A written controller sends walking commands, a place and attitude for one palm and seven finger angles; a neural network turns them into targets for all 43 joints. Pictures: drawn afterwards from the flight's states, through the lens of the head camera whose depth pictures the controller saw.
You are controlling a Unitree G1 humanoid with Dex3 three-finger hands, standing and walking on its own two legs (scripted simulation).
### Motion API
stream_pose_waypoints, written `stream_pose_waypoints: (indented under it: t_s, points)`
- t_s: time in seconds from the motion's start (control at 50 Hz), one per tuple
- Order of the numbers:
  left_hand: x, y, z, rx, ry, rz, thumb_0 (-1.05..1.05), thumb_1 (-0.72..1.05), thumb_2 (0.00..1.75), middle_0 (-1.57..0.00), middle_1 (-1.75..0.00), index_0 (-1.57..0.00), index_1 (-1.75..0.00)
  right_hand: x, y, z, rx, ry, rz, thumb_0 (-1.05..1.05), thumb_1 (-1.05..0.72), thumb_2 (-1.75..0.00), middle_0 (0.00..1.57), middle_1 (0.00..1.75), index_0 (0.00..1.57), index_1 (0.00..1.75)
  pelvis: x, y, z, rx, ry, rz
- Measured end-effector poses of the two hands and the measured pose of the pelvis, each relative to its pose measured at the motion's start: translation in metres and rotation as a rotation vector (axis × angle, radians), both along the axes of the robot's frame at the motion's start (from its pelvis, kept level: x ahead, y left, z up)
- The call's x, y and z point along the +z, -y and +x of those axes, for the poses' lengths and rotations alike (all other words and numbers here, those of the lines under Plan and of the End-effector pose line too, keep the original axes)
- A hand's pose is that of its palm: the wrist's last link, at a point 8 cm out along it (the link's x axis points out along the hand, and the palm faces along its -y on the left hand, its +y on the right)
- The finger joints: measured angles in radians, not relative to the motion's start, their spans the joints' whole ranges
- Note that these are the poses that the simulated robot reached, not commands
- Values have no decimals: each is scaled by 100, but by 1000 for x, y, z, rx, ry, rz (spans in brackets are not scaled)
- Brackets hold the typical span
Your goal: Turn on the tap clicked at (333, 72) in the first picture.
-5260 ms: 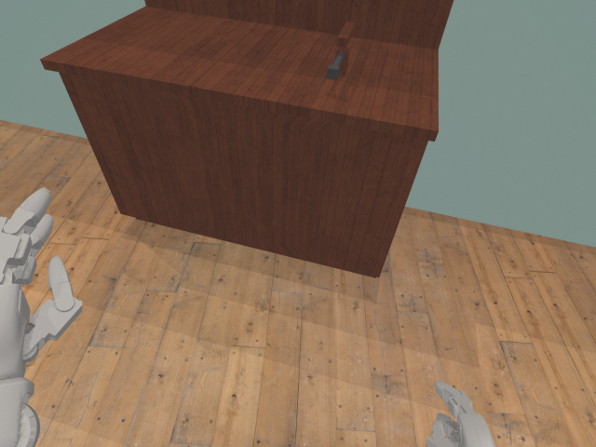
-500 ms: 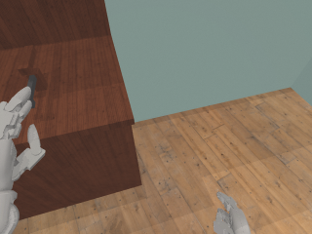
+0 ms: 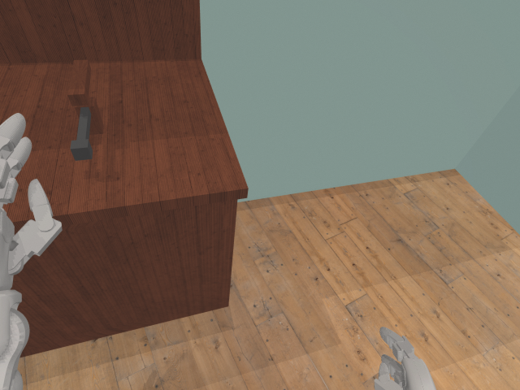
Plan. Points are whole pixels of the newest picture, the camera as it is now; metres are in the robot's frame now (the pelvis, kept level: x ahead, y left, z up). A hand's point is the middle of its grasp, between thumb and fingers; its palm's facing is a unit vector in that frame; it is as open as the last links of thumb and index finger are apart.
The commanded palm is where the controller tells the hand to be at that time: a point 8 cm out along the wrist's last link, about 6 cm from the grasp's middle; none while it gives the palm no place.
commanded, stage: come to a stop and stand still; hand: left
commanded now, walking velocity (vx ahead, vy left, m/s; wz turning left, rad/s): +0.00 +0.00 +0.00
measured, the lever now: (81, 149) +0.47 +0.38 +0.07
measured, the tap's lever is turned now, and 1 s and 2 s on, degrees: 0 0 0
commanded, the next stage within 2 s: look again from close up in 1.28 s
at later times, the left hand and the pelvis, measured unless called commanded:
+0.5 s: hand (25, 241) +0.21 +0.29 +0.17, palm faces +0.47 -0.83 -0.31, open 7.4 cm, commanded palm +0.15 +0.32 +0.18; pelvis +0.01 +0.03 +0.00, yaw +4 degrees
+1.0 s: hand (76, 213) +0.27 +0.26 +0.16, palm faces +0.43 -0.83 -0.37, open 7.4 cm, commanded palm +0.20 +0.29 +0.18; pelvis +0.06 +0.00 +0.01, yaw +4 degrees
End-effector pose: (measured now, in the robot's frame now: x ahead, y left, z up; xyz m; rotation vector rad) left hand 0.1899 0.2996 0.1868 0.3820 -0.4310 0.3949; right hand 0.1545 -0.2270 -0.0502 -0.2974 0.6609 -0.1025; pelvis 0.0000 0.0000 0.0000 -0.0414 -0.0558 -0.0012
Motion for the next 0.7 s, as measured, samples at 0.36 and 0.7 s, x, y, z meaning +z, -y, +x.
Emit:
stream_pose_waypoints:
  t_s: [0.36,0.7]
  points:
    - [-13,-34,-27,83,-106,-21,1,89,90,-21,-31,-21,-30,-9,-64,27,135,-30,59,1,-90,-89,20,31,20,30,4,-28,6,47,-7,7]
    - [-17,-23,-8,106,-164,-12,1,89,90,-21,-31,-21,-30,-5,-40,55,94,-12,55,1,-90,-90,20,30,20,30,6,-17,30,70,-42,19]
